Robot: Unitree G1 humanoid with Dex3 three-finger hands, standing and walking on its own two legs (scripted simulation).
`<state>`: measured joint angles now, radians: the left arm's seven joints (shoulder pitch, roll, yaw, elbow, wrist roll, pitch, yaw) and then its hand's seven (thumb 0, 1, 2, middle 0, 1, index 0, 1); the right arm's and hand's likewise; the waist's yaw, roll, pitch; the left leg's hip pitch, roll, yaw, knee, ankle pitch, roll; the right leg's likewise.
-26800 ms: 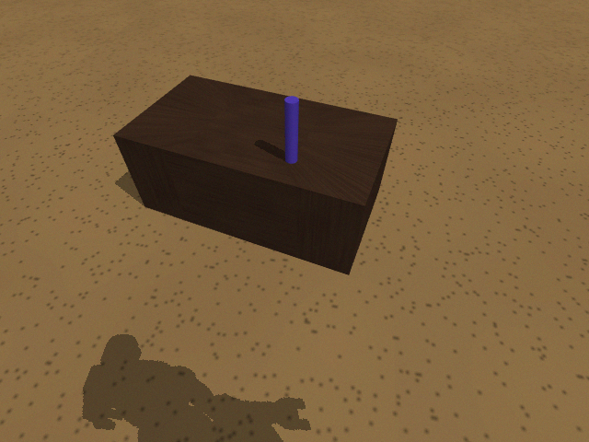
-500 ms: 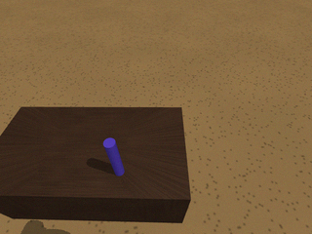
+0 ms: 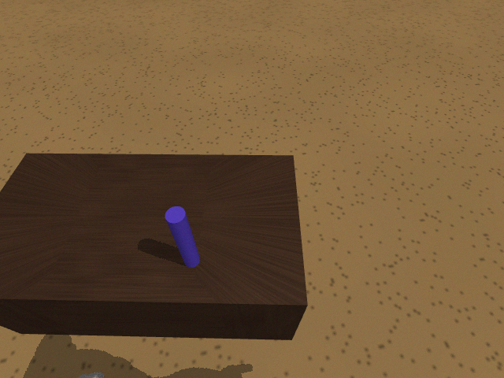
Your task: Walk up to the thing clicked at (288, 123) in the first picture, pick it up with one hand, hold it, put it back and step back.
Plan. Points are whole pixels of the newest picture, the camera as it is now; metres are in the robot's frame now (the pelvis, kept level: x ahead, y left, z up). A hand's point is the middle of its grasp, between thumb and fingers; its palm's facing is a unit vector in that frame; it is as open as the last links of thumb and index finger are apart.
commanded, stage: step back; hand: left
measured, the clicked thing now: (184, 240) +0.47 +0.20 -0.23
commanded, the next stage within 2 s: none
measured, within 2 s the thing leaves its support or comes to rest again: neither
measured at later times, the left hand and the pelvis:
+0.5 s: hand out of the picture +0.04 +0.31 -0.17, palm faces -0.11 -0.92 -0.37, open 7.4 cm; pelvis -0.09 +0.05 -0.01, yaw -4 degrees
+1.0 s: hand out of the picture -0.05 +0.30 -0.16, palm faces -0.03 -0.92 -0.39, open 7.4 cm; pelvis -0.20 +0.04 -0.03, yaw -1 degrees
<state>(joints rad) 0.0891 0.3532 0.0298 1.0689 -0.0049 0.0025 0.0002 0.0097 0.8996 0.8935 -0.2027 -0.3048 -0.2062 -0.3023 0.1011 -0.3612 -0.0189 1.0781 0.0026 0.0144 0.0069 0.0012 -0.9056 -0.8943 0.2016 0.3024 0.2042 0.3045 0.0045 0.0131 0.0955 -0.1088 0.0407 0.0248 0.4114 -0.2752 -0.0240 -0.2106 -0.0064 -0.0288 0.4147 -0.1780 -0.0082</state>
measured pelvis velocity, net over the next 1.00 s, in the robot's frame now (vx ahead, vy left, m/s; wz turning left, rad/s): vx -0.20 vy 0.04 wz -0.02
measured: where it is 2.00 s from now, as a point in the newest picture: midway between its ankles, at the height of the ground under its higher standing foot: outside the picture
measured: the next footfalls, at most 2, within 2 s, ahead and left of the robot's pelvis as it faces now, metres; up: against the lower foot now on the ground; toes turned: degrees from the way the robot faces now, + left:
right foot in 0.60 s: -0.10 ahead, -0.09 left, +0.00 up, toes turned -2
left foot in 0.98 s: -0.16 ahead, +0.15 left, +0.00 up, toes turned -3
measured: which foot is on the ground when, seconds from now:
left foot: down 0.00-0.64, up 0.66-0.96, down 0.98-1.00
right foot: down 0.00-0.22, up 0.24-0.58, down 0.60-1.00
